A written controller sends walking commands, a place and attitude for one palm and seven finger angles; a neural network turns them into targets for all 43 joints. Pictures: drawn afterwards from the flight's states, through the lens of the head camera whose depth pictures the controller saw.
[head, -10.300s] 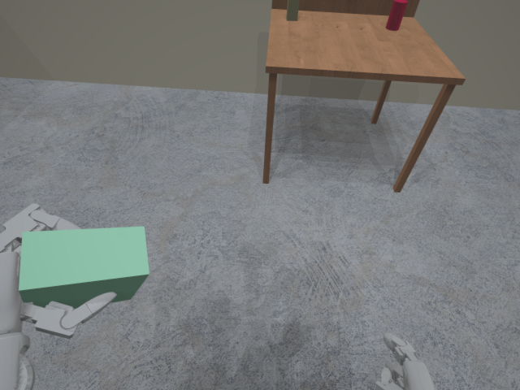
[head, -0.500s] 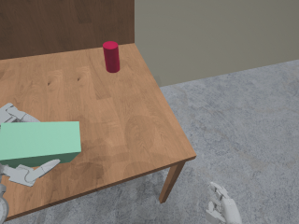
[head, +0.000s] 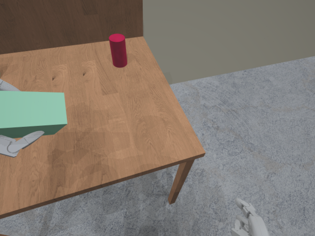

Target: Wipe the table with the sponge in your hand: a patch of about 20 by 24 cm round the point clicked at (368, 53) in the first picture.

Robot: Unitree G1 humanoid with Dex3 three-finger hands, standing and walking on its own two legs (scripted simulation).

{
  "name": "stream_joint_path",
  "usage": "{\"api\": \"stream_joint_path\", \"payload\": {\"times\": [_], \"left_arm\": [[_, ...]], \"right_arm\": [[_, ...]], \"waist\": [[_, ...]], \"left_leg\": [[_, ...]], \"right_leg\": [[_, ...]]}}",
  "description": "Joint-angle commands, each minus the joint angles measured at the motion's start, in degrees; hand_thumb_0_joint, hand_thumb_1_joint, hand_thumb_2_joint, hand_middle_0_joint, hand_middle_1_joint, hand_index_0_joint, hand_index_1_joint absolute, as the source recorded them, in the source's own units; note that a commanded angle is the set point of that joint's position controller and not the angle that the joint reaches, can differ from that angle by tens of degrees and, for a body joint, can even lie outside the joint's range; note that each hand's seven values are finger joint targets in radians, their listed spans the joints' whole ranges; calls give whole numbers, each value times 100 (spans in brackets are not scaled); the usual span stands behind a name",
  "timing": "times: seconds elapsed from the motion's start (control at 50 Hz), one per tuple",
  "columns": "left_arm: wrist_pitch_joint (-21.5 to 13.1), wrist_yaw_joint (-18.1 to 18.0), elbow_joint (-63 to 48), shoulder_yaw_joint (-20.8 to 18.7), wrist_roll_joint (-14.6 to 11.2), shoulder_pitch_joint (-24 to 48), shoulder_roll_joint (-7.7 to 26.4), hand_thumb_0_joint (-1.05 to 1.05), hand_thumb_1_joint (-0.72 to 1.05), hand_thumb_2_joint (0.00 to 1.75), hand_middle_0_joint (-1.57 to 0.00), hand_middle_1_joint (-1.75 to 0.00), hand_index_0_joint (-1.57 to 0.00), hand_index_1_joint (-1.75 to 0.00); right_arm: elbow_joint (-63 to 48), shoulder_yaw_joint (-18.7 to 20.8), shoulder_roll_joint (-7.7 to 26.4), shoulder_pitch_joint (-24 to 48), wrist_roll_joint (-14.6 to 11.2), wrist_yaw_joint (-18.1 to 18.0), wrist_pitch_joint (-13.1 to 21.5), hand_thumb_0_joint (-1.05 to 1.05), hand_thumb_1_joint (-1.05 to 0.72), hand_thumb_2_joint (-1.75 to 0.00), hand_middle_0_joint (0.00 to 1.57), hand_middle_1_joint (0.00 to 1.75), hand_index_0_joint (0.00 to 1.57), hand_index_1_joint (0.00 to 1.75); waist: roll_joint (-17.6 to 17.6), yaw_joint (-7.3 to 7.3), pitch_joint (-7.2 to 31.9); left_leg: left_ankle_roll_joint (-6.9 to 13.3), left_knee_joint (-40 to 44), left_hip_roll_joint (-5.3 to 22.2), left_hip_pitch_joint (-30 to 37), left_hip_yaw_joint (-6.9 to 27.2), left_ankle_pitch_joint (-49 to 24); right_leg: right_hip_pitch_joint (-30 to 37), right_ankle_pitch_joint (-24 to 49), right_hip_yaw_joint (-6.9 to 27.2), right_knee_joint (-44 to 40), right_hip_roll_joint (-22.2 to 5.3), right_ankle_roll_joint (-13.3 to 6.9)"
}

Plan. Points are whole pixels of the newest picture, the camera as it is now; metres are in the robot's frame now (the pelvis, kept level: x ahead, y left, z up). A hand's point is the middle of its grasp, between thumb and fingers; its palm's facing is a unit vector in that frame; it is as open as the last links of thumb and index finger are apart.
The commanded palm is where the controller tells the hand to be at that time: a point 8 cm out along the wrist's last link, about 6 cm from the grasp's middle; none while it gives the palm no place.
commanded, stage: come to a stop and stand still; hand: left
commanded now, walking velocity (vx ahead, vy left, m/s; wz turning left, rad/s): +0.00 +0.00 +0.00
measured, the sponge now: (35, 116) +0.28 +0.27 +0.18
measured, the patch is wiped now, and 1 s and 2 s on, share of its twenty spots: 0.00 0.00 0.00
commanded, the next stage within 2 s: look again from close up in 0.64 s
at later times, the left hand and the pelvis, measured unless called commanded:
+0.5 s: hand (21, 126) +0.26 +0.29 +0.17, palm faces +0.36 -0.85 -0.38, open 9.9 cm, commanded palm +0.20 +0.33 +0.18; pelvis +0.04 +0.05 +0.00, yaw +0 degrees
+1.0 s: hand (22, 138) +0.24 +0.29 +0.16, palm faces +0.37 -0.86 -0.36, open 9.9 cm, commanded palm +0.18 +0.32 +0.18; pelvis +0.02 +0.04 +0.00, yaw +0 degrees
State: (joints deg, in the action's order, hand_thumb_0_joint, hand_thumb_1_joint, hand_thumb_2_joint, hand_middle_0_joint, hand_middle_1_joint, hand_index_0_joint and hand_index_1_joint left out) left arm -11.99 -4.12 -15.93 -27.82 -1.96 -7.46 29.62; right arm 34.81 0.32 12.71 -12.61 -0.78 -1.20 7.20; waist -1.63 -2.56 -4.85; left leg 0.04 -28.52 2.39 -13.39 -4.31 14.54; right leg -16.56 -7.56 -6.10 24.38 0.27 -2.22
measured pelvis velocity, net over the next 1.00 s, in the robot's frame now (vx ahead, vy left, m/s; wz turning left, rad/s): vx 0.02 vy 0.04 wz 0.00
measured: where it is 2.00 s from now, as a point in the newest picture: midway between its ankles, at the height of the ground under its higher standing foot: outside the picture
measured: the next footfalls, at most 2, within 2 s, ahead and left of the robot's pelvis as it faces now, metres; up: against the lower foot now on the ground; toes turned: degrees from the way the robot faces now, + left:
none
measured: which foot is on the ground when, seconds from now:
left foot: down 0.00-1.00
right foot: down 0.00-1.00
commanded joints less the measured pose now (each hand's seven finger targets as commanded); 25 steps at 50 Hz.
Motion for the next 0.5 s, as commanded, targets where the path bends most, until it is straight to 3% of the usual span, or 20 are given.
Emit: {"api": "stream_joint_path", "payload": {"times": [0.0,0.04,0.06,0.08,0.1,0.16,0.18,0.2,0.26,0.3,0.38,0.4,0.48], "left_arm": [[-471,92,-1641,471,-230,-1800,-170,0,10,130,-120,-160,-120,-160],[-425,-6,-1797,121,-171,-1689,254,0,10,130,-120,-160,-120,-160],[-419,-43,-1881,-51,-151,-1560,402,0,10,130,-120,-160,-120,-160],[-428,-128,-2055,-431,-123,-1369,798,0,10,130,-120,-160,-120,-160],[-452,-127,-2043,-362,-115,-1306,615,0,10,130,-120,-160,-120,-160],[-526,-155,-2396,-426,-82,-844,737,0,10,130,-120,-160,-120,-160],[-534,-183,-2595,-535,-52,-598,928,0,10,130,-120,-160,-120,-160],[-548,-162,-2584,-300,-60,-544,657,0,10,130,-120,-160,-120,-160],[-536,-155,-2735,-119,-53,-653,493,0,10,130,-120,-160,-120,-160],[-523,-154,-2698,30,-35,-907,230,0,10,130,-120,-160,-120,-160],[-428,-166,-2336,-41,-12,-1420,139,0,10,130,-120,-160,-120,-160],[-429,-133,-2269,158,-31,-1410,-76,0,10,130,-120,-160,-120,-160],[-345,-137,-2262,-84,-37,-1211,201,0,10,130,-120,-160,-120,-160]], "right_arm": [[-996,209,577,219,-147,195,401,0,-90,-90,20,30,20,30],[-975,183,590,308,-109,131,428,0,-90,-90,20,30,20,30],[-963,168,586,318,-81,84,452,0,-90,-90,20,30,20,30],[-916,143,624,425,-77,46,449,0,-90,-90,20,30,20,30],[-957,121,563,390,-37,-10,466,0,-90,-90,20,30,20,30],[-985,117,543,379,0,-78,552,0,-90,-90,20,30,20,30],[-953,106,530,498,-7,-75,577,0,-90,-90,20,30,20,30],[-978,102,491,449,3,-82,599,0,-90,-90,20,30,20,30],[-987,125,509,405,4,-18,673,0,-90,-90,20,30,20,30],[-936,137,514,415,20,11,660,0,-90,-90,20,30,20,30],[-920,157,494,463,0,71,534,0,-90,-90,20,30,20,30],[-953,148,527,353,40,73,454,0,-90,-90,20,30,20,30],[-1067,133,507,498,4,36,294,0,-90,-90,20,30,20,30]], "waist": [[-9,-41,1076],[-512,-41,791],[-583,-17,761],[-271,9,789],[-199,41,864],[528,38,1054],[786,57,1159],[814,71,1225],[868,62,1397],[769,77,1433],[599,108,1301],[603,141,1246],[643,168,1155]], "left_leg": [[216,753,123,-211,255,521],[180,715,113,-254,286,594],[164,678,103,-185,325,470],[154,737,131,-100,347,376],[165,775,161,-104,415,201],[165,744,220,-75,482,-339],[149,728,256,40,481,-533],[132,701,283,100,537,-848],[55,490,283,342,495,-1738],[-18,476,377,521,551,-2276],[-160,455,470,596,497,-2938],[-199,486,487,548,540,-3071],[-277,531,482,493,507,-3052]], "right_leg": [[1041,-978,941,-586,-623,303],[766,-1249,961,-811,-598,239],[657,-1239,981,-848,-604,185],[610,-1193,912,-716,-573,143],[706,-946,837,-553,-580,117],[1008,135,864,-98,-530,82],[1010,394,834,84,-507,89],[1062,615,746,166,-526,75],[1203,1258,671,278,-511,60],[1081,1258,529,364,-469,66],[932,1256,398,405,-396,99],[887,1123,332,381,-383,84],[917,1221,355,315,-366,84]]}}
